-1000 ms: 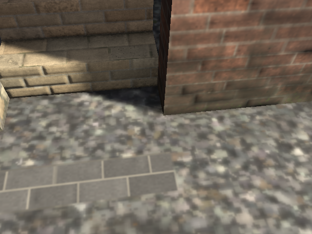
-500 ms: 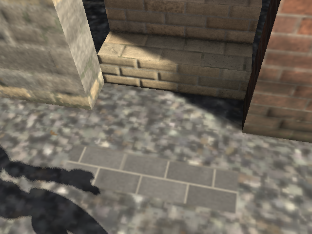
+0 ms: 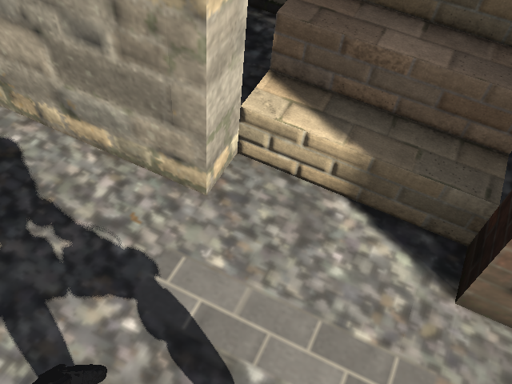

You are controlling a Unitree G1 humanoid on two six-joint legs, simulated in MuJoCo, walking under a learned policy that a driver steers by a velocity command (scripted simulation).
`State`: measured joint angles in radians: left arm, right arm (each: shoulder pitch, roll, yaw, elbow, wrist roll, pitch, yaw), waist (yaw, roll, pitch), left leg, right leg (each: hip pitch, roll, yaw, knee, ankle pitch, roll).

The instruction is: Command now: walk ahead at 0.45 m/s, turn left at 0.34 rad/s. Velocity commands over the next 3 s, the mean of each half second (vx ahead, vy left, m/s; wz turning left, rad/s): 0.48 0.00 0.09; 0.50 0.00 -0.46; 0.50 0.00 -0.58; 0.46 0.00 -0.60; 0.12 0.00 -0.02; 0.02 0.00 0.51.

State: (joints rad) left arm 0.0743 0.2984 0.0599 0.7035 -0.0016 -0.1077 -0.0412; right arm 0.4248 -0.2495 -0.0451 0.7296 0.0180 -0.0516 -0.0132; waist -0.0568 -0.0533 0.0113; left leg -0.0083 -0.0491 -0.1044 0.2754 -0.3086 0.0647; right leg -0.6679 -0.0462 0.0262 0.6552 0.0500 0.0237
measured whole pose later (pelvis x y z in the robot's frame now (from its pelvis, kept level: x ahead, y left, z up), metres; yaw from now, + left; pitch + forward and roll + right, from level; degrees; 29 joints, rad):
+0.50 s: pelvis +0.28 -0.02 +0.00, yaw +1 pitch +2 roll -2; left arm 0.38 0.27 0.05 0.82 -0.02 -0.09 -0.02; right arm 0.11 -0.27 -0.03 0.68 0.00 -0.08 0.00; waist 0.08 0.04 0.02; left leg -0.66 0.10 -0.08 0.71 -0.03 -0.03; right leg -0.10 0.07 0.00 0.27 -0.20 -0.06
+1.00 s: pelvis +0.54 +0.00 +0.00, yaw -15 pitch +2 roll +2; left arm 0.06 0.31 0.05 0.68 0.05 0.01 -0.06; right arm 0.40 -0.26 -0.06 0.88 -0.03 -0.12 0.01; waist -0.06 -0.06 0.02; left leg -0.02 0.02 0.17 0.22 -0.23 -0.02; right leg -0.66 -0.08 -0.01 0.81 -0.05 -0.03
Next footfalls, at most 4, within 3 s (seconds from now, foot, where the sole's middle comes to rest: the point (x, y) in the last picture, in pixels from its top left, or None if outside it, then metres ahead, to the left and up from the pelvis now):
0.16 right None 0.28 -0.12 -0.78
0.64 left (180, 361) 0.53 0.13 -0.78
1.12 right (290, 299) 0.70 -0.17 -0.78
1.58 left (271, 225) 0.96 -0.13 -0.78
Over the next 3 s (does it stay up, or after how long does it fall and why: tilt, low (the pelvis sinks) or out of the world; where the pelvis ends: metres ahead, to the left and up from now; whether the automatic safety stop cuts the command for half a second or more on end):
stays up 0.76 -0.21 -0.01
